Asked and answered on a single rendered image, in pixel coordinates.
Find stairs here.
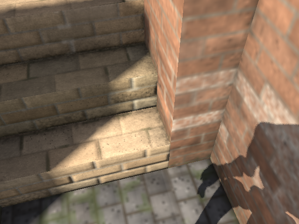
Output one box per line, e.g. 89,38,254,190
0,0,171,208

